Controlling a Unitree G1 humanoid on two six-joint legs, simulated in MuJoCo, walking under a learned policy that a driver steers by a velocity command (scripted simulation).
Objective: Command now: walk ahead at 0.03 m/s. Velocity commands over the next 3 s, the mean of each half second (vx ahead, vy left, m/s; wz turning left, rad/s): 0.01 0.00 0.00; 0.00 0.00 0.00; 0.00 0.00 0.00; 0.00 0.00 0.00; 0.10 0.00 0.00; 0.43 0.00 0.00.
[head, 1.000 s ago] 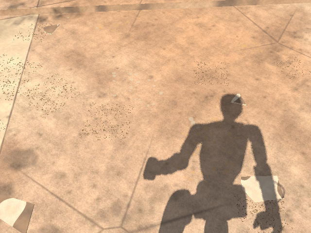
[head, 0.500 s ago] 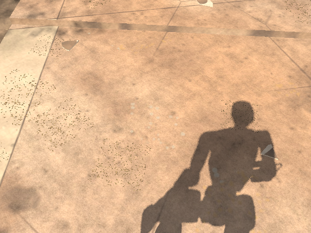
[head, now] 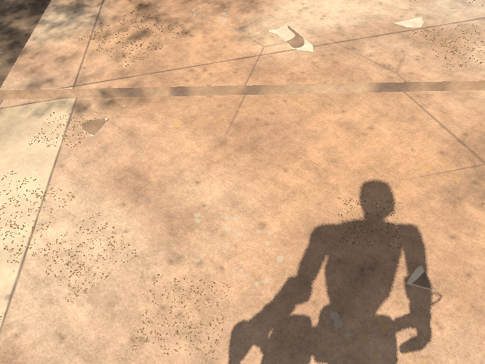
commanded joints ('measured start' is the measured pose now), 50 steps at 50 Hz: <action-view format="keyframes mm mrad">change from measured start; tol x2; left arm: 1 19 113 17 -21 -4 -14 3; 26 27 86 5 26 -3 11 11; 50 107 57 -8 56 -4 5 17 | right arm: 1 -5 -94 -19 -28 5 -7 0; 26 4 -100 -21 49 11 15 -15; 50 53 -78 -13 74 13 14 -18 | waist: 1 1 -51 -40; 10 3 -15 -38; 50 -2 -15 32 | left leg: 1 83 55 -52 -43 116 29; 7 106 57 -51 -21 195 26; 13 113 61 -54 -17 211 23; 38 89 60 -63 -61 59 18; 50 82 59 -65 -67 42 20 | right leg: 1 -16 -33 30 -92 149 -41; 6 7 -24 18 -76 209 -43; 12 17 -15 7 -75 223 -41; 34 2 2 -13 -108 95 -29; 50 -14 6 -16 -114 69 -27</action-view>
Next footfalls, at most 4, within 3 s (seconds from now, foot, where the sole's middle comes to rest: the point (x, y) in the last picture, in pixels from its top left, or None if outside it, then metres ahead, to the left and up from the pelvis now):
2.96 left None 0.47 0.08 -0.77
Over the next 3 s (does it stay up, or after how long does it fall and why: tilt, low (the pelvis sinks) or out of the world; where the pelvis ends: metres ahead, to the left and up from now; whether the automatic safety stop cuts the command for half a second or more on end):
stays up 0.30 -0.01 -0.02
